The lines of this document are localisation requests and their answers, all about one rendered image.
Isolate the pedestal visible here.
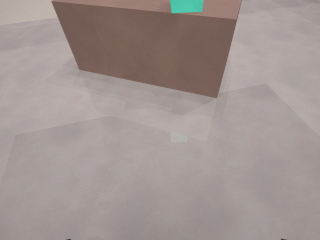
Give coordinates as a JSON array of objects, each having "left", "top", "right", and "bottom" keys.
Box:
[{"left": 51, "top": 0, "right": 242, "bottom": 98}]

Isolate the carton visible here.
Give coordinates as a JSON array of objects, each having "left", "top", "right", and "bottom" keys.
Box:
[{"left": 170, "top": 0, "right": 204, "bottom": 14}]

